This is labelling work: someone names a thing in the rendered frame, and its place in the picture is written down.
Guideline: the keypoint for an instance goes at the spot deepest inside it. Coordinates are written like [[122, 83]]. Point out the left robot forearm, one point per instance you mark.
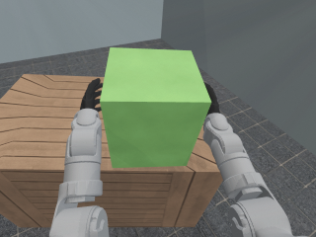
[[83, 159]]

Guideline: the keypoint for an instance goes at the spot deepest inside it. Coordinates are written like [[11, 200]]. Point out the right robot forearm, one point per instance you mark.
[[240, 180]]

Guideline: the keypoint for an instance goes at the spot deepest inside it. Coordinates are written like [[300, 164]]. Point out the carton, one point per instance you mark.
[[154, 103]]

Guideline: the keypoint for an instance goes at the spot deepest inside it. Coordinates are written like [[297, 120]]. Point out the robot right hand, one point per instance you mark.
[[214, 107]]

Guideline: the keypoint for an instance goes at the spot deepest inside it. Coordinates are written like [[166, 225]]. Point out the pedestal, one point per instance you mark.
[[35, 123]]

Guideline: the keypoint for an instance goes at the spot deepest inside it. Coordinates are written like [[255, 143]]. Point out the robot right upper arm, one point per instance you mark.
[[258, 217]]

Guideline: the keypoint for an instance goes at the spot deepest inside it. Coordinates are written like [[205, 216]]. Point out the robot left hand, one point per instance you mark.
[[88, 101]]

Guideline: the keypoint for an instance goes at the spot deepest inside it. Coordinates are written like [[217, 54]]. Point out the robot left upper arm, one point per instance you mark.
[[84, 221]]

